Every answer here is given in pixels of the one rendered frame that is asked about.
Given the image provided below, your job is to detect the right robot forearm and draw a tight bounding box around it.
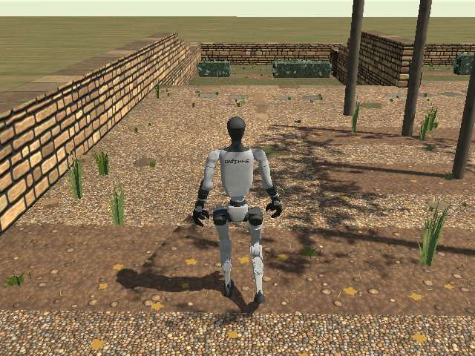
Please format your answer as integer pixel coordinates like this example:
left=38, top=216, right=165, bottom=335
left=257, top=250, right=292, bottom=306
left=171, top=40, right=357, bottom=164
left=266, top=178, right=281, bottom=205

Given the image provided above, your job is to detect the left robot hand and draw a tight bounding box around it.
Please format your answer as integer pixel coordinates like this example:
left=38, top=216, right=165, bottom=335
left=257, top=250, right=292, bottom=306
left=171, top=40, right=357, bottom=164
left=192, top=210, right=209, bottom=227

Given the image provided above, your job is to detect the robot left upper arm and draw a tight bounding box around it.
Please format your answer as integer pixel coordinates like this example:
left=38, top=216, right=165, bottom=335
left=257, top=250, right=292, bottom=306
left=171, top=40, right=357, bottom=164
left=201, top=149, right=221, bottom=191

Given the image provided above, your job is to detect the robot left foot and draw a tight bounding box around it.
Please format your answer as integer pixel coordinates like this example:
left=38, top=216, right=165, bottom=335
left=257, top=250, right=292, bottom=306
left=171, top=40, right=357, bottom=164
left=223, top=279, right=234, bottom=297

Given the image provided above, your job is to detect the robot right thigh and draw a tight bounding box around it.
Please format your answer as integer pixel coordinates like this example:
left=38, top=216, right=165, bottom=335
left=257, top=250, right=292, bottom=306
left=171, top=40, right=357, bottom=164
left=248, top=207, right=263, bottom=257

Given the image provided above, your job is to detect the robot right upper arm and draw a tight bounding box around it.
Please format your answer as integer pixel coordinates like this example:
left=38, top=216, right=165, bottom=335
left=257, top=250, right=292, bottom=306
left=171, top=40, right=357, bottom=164
left=252, top=148, right=273, bottom=189

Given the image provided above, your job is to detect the left robot forearm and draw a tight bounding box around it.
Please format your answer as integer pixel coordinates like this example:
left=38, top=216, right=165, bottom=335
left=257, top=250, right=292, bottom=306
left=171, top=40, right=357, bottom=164
left=194, top=180, right=209, bottom=212

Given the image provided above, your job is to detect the right robot hand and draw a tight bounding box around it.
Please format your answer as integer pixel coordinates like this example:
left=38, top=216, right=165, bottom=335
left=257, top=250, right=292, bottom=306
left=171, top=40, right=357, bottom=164
left=266, top=203, right=283, bottom=218

